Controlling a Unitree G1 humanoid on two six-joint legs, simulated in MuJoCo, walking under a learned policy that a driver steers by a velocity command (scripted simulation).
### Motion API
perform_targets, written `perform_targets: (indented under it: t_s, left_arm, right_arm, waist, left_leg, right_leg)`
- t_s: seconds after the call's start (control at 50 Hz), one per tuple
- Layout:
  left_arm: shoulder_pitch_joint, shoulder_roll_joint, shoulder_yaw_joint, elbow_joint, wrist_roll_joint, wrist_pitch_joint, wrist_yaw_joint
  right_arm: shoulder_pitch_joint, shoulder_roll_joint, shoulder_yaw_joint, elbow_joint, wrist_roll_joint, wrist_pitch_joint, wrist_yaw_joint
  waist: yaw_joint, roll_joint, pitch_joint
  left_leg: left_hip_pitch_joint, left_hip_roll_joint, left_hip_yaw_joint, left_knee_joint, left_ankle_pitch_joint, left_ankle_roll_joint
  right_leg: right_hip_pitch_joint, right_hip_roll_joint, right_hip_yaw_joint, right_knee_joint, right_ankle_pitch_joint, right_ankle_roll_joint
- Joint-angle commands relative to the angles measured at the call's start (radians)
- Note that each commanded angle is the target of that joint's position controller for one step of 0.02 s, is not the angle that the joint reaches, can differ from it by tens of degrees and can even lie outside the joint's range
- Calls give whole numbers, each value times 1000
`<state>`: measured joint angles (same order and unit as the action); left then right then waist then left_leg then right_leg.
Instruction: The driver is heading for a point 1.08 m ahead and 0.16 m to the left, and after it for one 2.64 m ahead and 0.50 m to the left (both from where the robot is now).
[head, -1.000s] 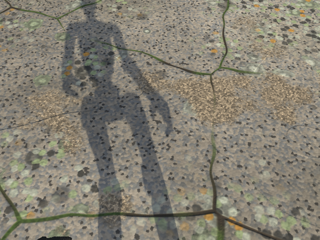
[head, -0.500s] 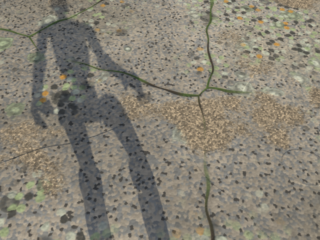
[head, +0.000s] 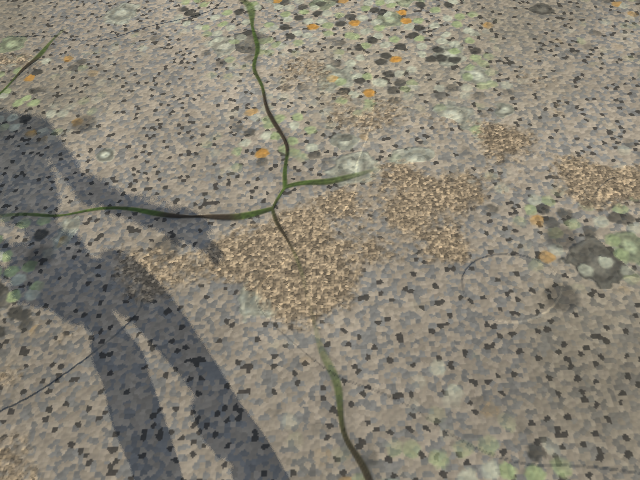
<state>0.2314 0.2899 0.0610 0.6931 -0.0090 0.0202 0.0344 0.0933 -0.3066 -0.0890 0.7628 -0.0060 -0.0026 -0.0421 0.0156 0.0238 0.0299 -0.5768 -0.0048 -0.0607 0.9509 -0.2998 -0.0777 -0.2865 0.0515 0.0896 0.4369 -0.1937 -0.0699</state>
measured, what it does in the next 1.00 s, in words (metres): walks ahead: left foot, then right foot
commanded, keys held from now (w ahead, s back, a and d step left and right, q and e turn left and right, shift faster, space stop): w+e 0.06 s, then w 0.46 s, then w+q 0.48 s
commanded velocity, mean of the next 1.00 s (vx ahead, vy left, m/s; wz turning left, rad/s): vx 0.40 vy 0.00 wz -0.01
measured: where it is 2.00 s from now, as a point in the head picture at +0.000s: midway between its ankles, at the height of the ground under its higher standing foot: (313, 266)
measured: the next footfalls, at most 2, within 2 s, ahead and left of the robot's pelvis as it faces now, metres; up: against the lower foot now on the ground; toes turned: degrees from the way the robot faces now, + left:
left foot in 0.24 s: +0.14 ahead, +0.14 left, +0.00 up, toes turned -9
right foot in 0.66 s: +0.39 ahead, -0.16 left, +0.00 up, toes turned -6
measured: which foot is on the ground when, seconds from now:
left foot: up 0.00-0.22, down 0.24-0.66, up 0.68-1.00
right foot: down 0.00-0.24, up 0.26-0.64, down 0.66-1.00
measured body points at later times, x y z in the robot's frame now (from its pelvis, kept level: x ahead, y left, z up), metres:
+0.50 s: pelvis +0.16 +0.02 +0.00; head +0.19 +0.03 +0.45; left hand +0.37 +0.25 -0.10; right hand +0.13 -0.25 -0.12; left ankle +0.10 +0.15 -0.75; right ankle +0.24 -0.14 -0.70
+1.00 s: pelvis +0.42 -0.06 +0.00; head +0.44 -0.05 +0.45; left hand +0.44 +0.23 -0.12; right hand +0.60 -0.32 -0.10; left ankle +0.56 +0.11 -0.68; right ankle +0.36 -0.16 -0.75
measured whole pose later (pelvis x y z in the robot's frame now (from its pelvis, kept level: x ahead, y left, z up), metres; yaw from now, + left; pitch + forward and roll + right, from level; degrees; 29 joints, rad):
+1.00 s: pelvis +0.42 -0.06 +0.00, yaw +4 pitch +0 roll -3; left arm 0.33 0.27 0.07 0.82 0.01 -0.10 0.00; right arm 0.16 -0.31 -0.07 0.73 0.02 -0.03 0.02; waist 0.06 0.04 0.03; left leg -0.70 0.11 -0.06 0.87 -0.03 0.00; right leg 0.00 0.03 -0.19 0.23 -0.24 -0.03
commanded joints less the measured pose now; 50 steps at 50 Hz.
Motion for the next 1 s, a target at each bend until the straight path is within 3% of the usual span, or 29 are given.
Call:
perform_targets:
  t_s: [0.02, 0.06, 0.14, 0.16, 0.22, 0.24, 0.26, 0.28, 0.3, 0.34, 0.38, 0.48, 0.56, 0.62, 0.64, 0.66, 0.68, 0.7, 0.72, 0.74, 0.76, 0.78, 0.8, 0.84, 0.88, 0.94, 1.0]
  left_arm:
    - [8, 181, 53, -67, -10, -6, 12]
    - [13, 186, 54, -66, -8, -10, 7]
    - [35, 173, 45, -50, -1, -25, -6]
    - [40, 166, 40, -43, 0, -28, -11]
    - [24, 123, 20, -39, 1, -35, -17]
    - [6, 77, 4, -48, 6, -42, -19]
    - [34, 24, -10, -72, 0, -55, -21]
    - [-27, 92, 3, -101, -12, -68, -15]
    - [-46, 157, 23, -97, -21, -77, -15]
    - [-46, 138, 23, -83, -8, -85, -28]
    - [-80, 106, 18, -90, -2, -95, -41]
    - [-190, 18, -15, -125, 1, -105, -57]
    - [-259, 39, -10, -150, -12, -111, -71]
    - [-189, 92, 13, -141, -14, -119, -73]
    - [-87, 122, 32, -111, -10, -118, -65]
    - [59, 166, 54, -78, -4, -115, -53]
    - [222, 248, 73, -62, 21, -107, -38]
    - [240, 263, 69, -49, 27, -101, -47]
    - [186, 167, 44, -49, 16, -102, -48]
    - [124, 130, 31, -46, 4, -102, -46]
    - [62, 109, 24, -44, 11, -105, -48]
    - [23, 83, 19, -39, 18, -111, -52]
    - [-5, 71, 18, -33, 24, -119, -52]
    - [-26, 63, 22, -13, 19, -136, -51]
    - [-28, 81, 30, 8, 20, -145, -48]
    - [-19, 102, 38, 31, 22, -142, -39]
    - [14, 135, 47, 52, 14, -132, -29]
  right_arm:
    - [-48, -60, -9, -73, 8, -16, 11]
    - [-92, -68, -8, -88, 16, -28, 24]
    - [-96, -74, -4, -86, 20, -74, 51]
    - [-85, -71, -2, -82, 20, -85, 57]
    - [23, -75, -7, -44, 14, -109, 59]
    - [114, -106, -14, -27, 5, -113, 53]
    - [184, -195, -33, -3, -6, -109, 47]
    - [270, -210, -46, 22, 0, -105, 55]
    - [269, -157, -29, 22, 13, -108, 58]
    - [224, -111, -11, 8, 17, -106, 54]
    - [202, -91, 2, 4, 10, -99, 48]
    - [231, -130, -3, 19, 21, -86, 40]
    - [303, -154, -5, 46, 35, -75, 43]
    - [289, -177, -11, 48, 41, -63, 38]
    - [283, -171, -8, 46, 40, -62, 36]
    - [279, -140, 4, 37, 28, -64, 37]
    - [302, -45, 33, 0, 1, -69, 38]
    - [409, 2, 49, -5, 30, -83, 36]
    - [347, -112, 18, 3, 56, -83, 36]
    - [268, -134, 9, -17, 59, -82, 38]
    - [236, -118, 10, -19, 46, -80, 35]
    - [231, -103, 7, -17, 36, -72, 36]
    - [249, -82, 7, -10, 39, -59, 39]
    - [247, -44, 12, -14, 40, -38, 41]
    - [206, -37, 12, -36, 33, -26, 39]
    - [136, -29, 18, -65, 29, -32, 53]
    - [19, -13, 31, -105, 26, -40, 76]
  waist:
    - [10, -142, -128]
    - [29, -170, -74]
    - [50, -168, -66]
    - [46, -166, -64]
    - [-24, -139, -67]
    - [-63, -88, -101]
    - [-43, 116, -113]
    - [-100, 211, -65]
    - [-103, 140, 8]
    - [-74, 110, 29]
    - [-65, 102, 39]
    - [-95, 89, 26]
    - [-109, 90, 40]
    - [-32, 96, 15]
    - [28, 81, -46]
    - [102, 62, -146]
    - [143, -108, -322]
    - [91, -362, -446]
    - [100, -245, -294]
    - [86, -197, -160]
    - [54, -134, -106]
    - [26, -138, -63]
    - [0, -150, -49]
    - [-21, -129, -23]
    - [-28, -98, 9]
    - [-16, -75, 34]
    - [28, -50, 65]
  left_leg:
    - [-39, 0, -28, -134, 49, -11]
    - [-27, -4, -34, -231, 51, -4]
    - [98, -2, -5, -369, 48, 32]
    - [150, -6, 7, -402, 52, 46]
    - [392, 6, 26, -545, 122, 97]
    - [528, 103, -67, -554, 89, 138]
    - [673, 241, -310, -624, -65, 239]
    - [705, 378, -587, -723, -245, 353]
    - [685, 386, -587, -733, -313, 364]
    - [666, 307, -447, -747, -243, 314]
    - [600, 257, -325, -777, -68, 284]
    - [490, 177, -103, -798, 248, 266]
    - [468, 215, -110, -781, 298, 259]
    - [500, 243, -131, -696, 442, 227]
    - [477, 207, -98, -581, 570, 203]
    - [377, 154, -60, -386, 556, 169]
    - [124, 55, -3, -32, 228, 115]
    - [-66, -34, -50, 215, -292, 92]
    - [-155, 23, -90, 318, -241, 93]
    - [-187, 64, -58, 315, -149, 101]
    - [-151, 98, -45, 283, -73, 100]
    - [-116, 122, -49, 247, -22, 97]
    - [-67, 138, -51, 234, 13, 95]
    - [-55, 145, -45, 215, 47, 85]
    - [-101, 146, -57, 164, 110, 73]
    - [-118, 138, -44, -12, 265, 68]
    - [-88, 123, 27, -179, 363, 82]
  right_leg:
    - [183, -221, 274, -123, 70, -154]
    - [145, -221, 342, -171, -181, -166]
    - [128, -225, 363, -156, -204, -168]
    - [111, -222, 369, -149, -206, -165]
    - [15, -156, 348, -66, -218, -113]
    - [-73, -113, 292, 57, -238, -74]
    - [-270, 20, 111, 267, -294, -12]
    - [-465, 26, 48, 475, -408, 25]
    - [-559, -19, 74, 595, -388, 29]
    - [-593, -73, 37, 646, -233, 38]
    - [-547, -117, 3, 592, -126, 53]
    - [-369, -106, -94, 295, 74, 93]
    - [-239, -74, -100, 144, 156, 82]
    - [-101, -56, -87, 70, 124, 39]
    - [56, -37, -102, 43, 121, 16]
    - [290, -83, -70, 61, 123, -15]
    - [615, -329, 206, 69, 24, -89]
    - [700, -491, 614, -97, -207, -192]
    - [589, -447, 559, -145, -318, -158]
    - [460, -416, 397, -158, -262, -129]
    - [348, -372, 298, -182, -154, -113]
    - [265, -337, 211, -213, -56, -108]
    - [207, -317, 142, -245, -5, -104]
    - [155, -312, 53, -289, 93, -116]
    - [145, -316, -15, -314, 163, -122]
    - [165, -297, -124, -327, 225, -113]
    - [189, -298, -206, -335, 245, -99]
